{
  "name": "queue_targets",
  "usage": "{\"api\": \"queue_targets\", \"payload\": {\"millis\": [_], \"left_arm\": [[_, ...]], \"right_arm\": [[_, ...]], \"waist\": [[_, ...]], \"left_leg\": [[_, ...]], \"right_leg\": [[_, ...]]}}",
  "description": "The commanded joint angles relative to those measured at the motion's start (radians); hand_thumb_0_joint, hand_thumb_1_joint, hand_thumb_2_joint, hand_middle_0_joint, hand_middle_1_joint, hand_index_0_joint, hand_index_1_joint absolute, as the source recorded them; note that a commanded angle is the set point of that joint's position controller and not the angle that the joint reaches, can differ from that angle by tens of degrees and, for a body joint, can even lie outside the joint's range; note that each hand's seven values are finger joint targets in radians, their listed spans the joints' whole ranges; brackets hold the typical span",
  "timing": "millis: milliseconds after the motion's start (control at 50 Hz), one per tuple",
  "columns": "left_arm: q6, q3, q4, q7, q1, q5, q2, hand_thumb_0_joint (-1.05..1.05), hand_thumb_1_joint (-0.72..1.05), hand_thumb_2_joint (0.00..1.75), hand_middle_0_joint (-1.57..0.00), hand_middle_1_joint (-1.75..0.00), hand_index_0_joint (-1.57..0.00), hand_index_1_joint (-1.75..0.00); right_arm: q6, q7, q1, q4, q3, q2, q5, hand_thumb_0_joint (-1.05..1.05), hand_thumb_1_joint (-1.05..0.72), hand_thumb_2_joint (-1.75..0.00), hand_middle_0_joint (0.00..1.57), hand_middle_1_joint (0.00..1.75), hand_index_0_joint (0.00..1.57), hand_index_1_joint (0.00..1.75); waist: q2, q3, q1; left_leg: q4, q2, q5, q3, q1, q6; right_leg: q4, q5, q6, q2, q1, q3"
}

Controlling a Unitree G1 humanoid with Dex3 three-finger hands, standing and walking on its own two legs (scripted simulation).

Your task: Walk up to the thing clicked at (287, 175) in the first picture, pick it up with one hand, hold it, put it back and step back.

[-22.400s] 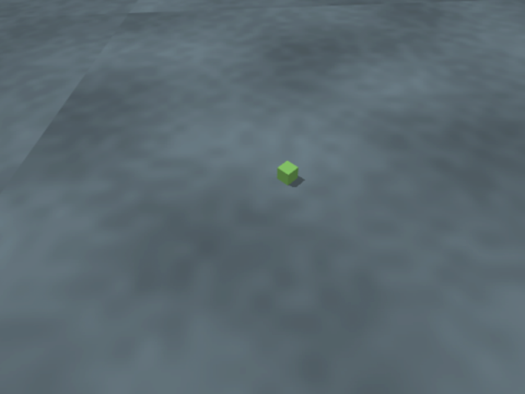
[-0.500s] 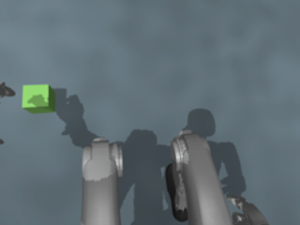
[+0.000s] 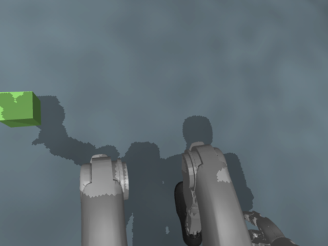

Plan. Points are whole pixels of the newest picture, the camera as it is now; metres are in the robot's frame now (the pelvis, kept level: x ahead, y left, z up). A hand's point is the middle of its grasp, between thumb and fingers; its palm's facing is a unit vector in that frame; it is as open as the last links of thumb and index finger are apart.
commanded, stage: rise first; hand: left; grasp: from above
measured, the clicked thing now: (21, 109) +0.47 +0.36 -0.29
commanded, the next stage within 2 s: approach in 0.40 s
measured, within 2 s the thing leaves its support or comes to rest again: neither
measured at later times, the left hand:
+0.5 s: hand out of the picture +0.41 +0.40 -0.18, palm faces -0.46 -0.12 -0.88, open 12.9 cm
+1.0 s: hand (26, 87) +0.50 +0.32 -0.18, palm faces -0.36 -0.06 -0.93, open 13.7 cm
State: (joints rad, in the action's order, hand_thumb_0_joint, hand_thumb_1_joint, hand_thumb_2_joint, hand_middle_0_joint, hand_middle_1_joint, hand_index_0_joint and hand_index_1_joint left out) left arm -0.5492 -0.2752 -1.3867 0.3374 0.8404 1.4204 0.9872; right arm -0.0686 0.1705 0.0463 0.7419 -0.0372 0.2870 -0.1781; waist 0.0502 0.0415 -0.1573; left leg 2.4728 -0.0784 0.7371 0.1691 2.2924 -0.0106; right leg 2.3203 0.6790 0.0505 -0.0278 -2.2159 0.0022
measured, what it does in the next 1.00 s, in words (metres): stands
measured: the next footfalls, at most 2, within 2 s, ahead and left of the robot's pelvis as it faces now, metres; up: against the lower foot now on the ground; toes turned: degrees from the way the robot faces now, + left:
none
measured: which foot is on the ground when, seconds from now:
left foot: down 0.00-1.00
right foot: down 0.00-1.00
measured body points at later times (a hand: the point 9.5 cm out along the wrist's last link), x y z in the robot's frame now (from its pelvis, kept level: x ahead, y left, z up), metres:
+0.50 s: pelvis +0.00 +0.00 -0.01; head +0.25 +0.11 +0.35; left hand +0.43 +0.40 -0.13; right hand +0.09 -0.29 -0.10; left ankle +0.06 +0.12 -0.29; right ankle +0.11 -0.16 -0.29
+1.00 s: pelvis +0.00 +0.01 -0.01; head +0.25 +0.12 +0.35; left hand +0.51 +0.32 -0.13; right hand +0.05 -0.27 -0.08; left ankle +0.06 +0.12 -0.29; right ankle +0.11 -0.15 -0.29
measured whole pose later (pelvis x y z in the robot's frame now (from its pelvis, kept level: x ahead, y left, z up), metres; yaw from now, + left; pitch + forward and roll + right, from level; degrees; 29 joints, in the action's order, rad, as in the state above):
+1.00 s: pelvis +0.00 +0.01 -0.01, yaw -3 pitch +34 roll -14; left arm -0.30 -0.16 -1.60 0.49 1.11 1.46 0.96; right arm -0.02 0.16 0.12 0.69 -0.13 0.27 -0.16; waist 0.03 0.03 -0.34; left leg 2.50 -0.06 0.74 0.18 2.37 0.01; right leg 2.32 0.65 0.04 -0.03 -2.29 0.03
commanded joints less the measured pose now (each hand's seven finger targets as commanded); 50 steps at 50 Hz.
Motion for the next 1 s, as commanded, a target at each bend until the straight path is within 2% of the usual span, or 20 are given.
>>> {"api": "queue_targets", "payload": {"millis": [0,40,100,120,180,260,400,420,460,480,500,540,600,680,740,800,840,900,920,980], "left_arm": [[0.002,-0.061,0.105,0.061,0.275,-0.022,0.349,0.0,-0.33,0.83,-0.21,-0.9,-0.23,-0.88],[0.008,-0.048,0.082,0.062,0.281,-0.022,0.337,0.0,-0.34,0.84,-0.21,-0.89,-0.23,-0.88],[0.018,-0.065,0.086,0.067,0.274,-0.02,0.374,0.0,-0.33,0.83,-0.23,-0.88,-0.24,-0.87],[0.02,-0.065,0.092,0.064,0.282,-0.025,0.383,0.0,-0.32,0.83,-0.23,-0.88,-0.25,-0.86],[0.026,-0.066,0.084,0.059,0.264,-0.036,0.379,0.0,-0.32,0.83,-0.24,-0.87,-0.25,-0.86],[0.028,-0.07,0.093,0.051,0.242,-0.046,0.392,0.0,-0.33,0.84,-0.24,-0.86,-0.25,-0.85],[0.019,-0.086,0.108,0.042,0.235,-0.063,0.408,0.0,-0.32,0.83,-0.26,-0.84,-0.26,-0.83],[0.016,-0.081,0.118,0.042,0.245,-0.072,0.401,0.0,-0.33,0.83,-0.26,-0.83,-0.26,-0.83],[0.012,-0.075,0.115,0.039,0.237,-0.066,0.398,0.0,-0.32,0.83,-0.27,-0.81,-0.27,-0.82],[0.007,-0.08,0.124,0.041,0.245,-0.065,0.407,0.0,-0.39,0.91,-0.3,-0.74,-0.24,-0.8],[0.01,-0.08,0.105,0.042,0.227,-0.064,0.403,0.0,-0.37,0.85,-0.22,-0.82,-0.2,-0.86],[0.0,-0.049,0.119,0.049,0.285,-0.063,0.378,0.0,-0.38,0.86,-0.16,-0.93,-0.18,-0.91],[-0.008,0.005,0.117,0.062,0.388,-0.052,0.332,0.0,-0.44,0.91,-0.13,-0.95,-0.14,-0.94],[0.01,0.107,0.05,0.1,0.468,-0.021,0.228,0.0,-0.46,0.93,-0.09,-1.01,-0.12,-0.99],[0.05,0.122,0.016,0.145,0.518,0.005,0.214,0.0,-0.48,0.95,-0.06,-1.07,-0.1,-1.03],[0.118,0.103,-0.011,0.187,0.551,0.027,0.244,0.0,-0.48,0.95,-0.06,-1.09,-0.1,-1.05],[0.174,0.072,-0.031,0.208,0.58,0.032,0.281,0.0,-0.47,0.95,-0.06,-1.1,-0.1,-1.05],[0.253,0.088,-0.103,0.206,0.557,0.027,0.254,0.0,-0.45,0.93,-0.05,-1.11,-0.11,-1.05],[0.279,0.103,-0.131,0.196,0.533,0.024,0.247,0.0,-0.45,0.92,-0.05,-1.12,-0.11,-1.06],[0.334,0.08,-0.133,0.157,0.46,-0.009,0.283,0.0,-0.44,0.91,-0.05,-1.12,-0.11,-1.05]], "right_arm": [[0.005,-0.015,0.18,-0.011,0.086,0.273,-0.018,0.0,-0.9,-0.9,0.2,0.3,0.2,0.3],[0.006,-0.015,0.181,-0.011,0.079,0.274,-0.023,0.0,-0.9,-0.9,0.2,0.3,0.2,0.3],[0.006,-0.019,0.187,-0.01,0.075,0.277,-0.023,0.0,-0.9,-0.9,0.2,0.3,0.2,0.3],[0.006,-0.019,0.185,-0.013,0.073,0.275,-0.026,0.0,-0.9,-0.9,0.2,0.3,0.2,0.3],[0.006,-0.021,0.193,-0.012,0.066,0.274,-0.025,0.0,-0.9,-0.9,0.2,0.3,0.2,0.3],[0.003,-0.02,0.197,-0.015,0.057,0.285,-0.027,0.0,-0.9,-0.9,0.2,0.3,0.2,0.3],[-0.003,-0.018,0.198,-0.016,0.046,0.285,-0.028,0.0,-0.9,-0.9,0.2,0.3,0.2,0.3],[-0.003,-0.017,0.196,-0.016,0.045,0.29,-0.027,0.0,-0.9,-0.9,0.2,0.3,0.2,0.3],[-0.006,-0.015,0.196,-0.017,0.042,0.291,-0.025,0.0,-0.9,-0.9,0.2,0.3,0.2,0.3],[-0.007,-0.015,0.198,-0.015,0.043,0.292,-0.027,0.0,-0.9,-0.9,0.2,0.3,0.2,0.3],[-0.009,-0.014,0.2,-0.015,0.039,0.291,-0.026,0.0,-0.9,-0.89,0.2,0.3,0.2,0.3],[-0.007,-0.012,0.202,-0.013,0.037,0.289,-0.034,0.0,-0.9,-0.89,0.2,0.3,0.2,0.3],[0.0,-0.014,0.208,-0.002,0.039,0.291,-0.028,0.0,-0.9,-0.89,0.2,0.3,0.2,0.3],[0.018,-0.016,0.231,0.011,0.033,0.286,-0.026,0.0,-0.9,-0.89,0.2,0.3,0.2,0.3],[0.035,-0.021,0.254,0.007,0.027,0.292,-0.026,0.0,-0.9,-0.89,0.2,0.3,0.2,0.3],[0.044,-0.022,0.256,-0.012,0.02,0.293,-0.014,0.0,-0.9,-0.89,0.2,0.3,0.2,0.3],[0.042,-0.023,0.251,-0.033,0.022,0.298,-0.005,0.0,-0.9,-0.89,0.2,0.3,0.2,0.3],[0.044,-0.022,0.244,-0.054,0.013,0.299,0.006,0.0,-0.89,-0.89,0.2,0.3,0.2,0.3],[0.047,-0.023,0.233,-0.057,0.009,0.291,0.016,0.0,-0.89,-0.89,0.2,0.3,0.2,0.3],[0.05,-0.022,0.242,-0.079,-0.001,0.301,0.024,0.0,-0.89,-0.89,0.2,0.3,0.2,0.3]], "waist": [[-0.385,0.637,0.007],[-0.374,0.615,-0.009],[-0.364,0.656,0.004],[-0.362,0.656,-0.001],[-0.344,0.648,-0.002],[-0.381,0.659,-0.003],[-0.393,0.636,-0.009],[-0.392,0.634,-0.011],[-0.404,0.638,-0.015],[-0.401,0.651,-0.015],[-0.396,0.644,-0.014],[-0.408,0.633,-0.042],[-0.414,0.609,-0.085],[-0.409,0.577,-0.133],[-0.438,0.58,-0.145],[-0.514,0.612,-0.133],[-0.558,0.645,-0.124],[-0.558,0.619,-0.133],[-0.537,0.608,-0.133],[-0.494,0.616,-0.114]], "left_leg": [[-0.314,0.028,-0.256,-0.078,-0.606,0.02],[-0.309,0.028,-0.231,-0.076,-0.579,0.022],[-0.289,0.023,-0.26,-0.086,-0.58,0.031],[-0.283,0.022,-0.254,-0.088,-0.563,0.033],[-0.276,0.021,-0.252,-0.087,-0.55,0.038],[-0.273,0.027,-0.32,-0.069,-0.605,0.028],[-0.266,0.027,-0.304,-0.076,-0.575,0.03],[-0.274,0.03,-0.308,-0.065,-0.587,0.025],[-0.271,0.032,-0.321,-0.065,-0.599,0.025],[-0.264,0.031,-0.327,-0.067,-0.595,0.028],[-0.263,0.031,-0.336,-0.063,-0.599,0.027],[-0.258,0.035,-0.327,-0.061,-0.596,0.027],[-0.254,0.042,-0.3,-0.054,-0.589,0.026],[-0.248,0.043,-0.241,-0.061,-0.551,0.026],[-0.271,0.044,-0.227,-0.059,-0.567,0.018],[-0.303,0.048,-0.261,-0.046,-0.599,0.005],[-0.321,0.05,-0.297,-0.037,-0.629,-0.006],[-0.329,0.049,-0.328,-0.033,-0.618,-0.009],[-0.315,0.044,-0.319,-0.05,-0.584,0.0],[-0.319,0.03,-0.316,-0.067,-0.537,0.012]], "right_leg": [[-0.148,-0.174,-0.066,0.001,0.17,0.142],[-0.145,-0.159,-0.066,0.001,0.158,0.144],[-0.148,-0.186,-0.063,-0.004,0.198,0.141],[-0.149,-0.185,-0.062,-0.005,0.21,0.14],[-0.153,-0.185,-0.062,-0.007,0.215,0.141],[-0.128,-0.216,-0.063,-0.002,0.19,0.149],[-0.136,-0.212,-0.064,-0.002,0.207,0.147],[-0.128,-0.212,-0.066,0.0,0.194,0.153],[-0.133,-0.216,-0.066,-0.002,0.2,0.155],[-0.132,-0.224,-0.065,-0.004,0.209,0.155],[-0.13,-0.227,-0.065,-0.002,0.205,0.154],[-0.13,-0.229,-0.065,-0.003,0.2,0.157],[-0.134,-0.217,-0.066,-0.008,0.162,0.167],[-0.148,-0.198,-0.067,-0.018,0.15,0.175],[-0.148,-0.195,-0.062,-0.013,0.143,0.19],[-0.118,-0.222,-0.068,-0.008,0.116,0.194],[-0.099,-0.249,-0.069,0.0,0.101,0.19],[-0.092,-0.268,-0.072,0.006,0.088,0.182],[-0.102,-0.27,-0.077,0.001,0.104,0.174],[-0.124,-0.284,-0.075,0.01,0.184,0.151]]}}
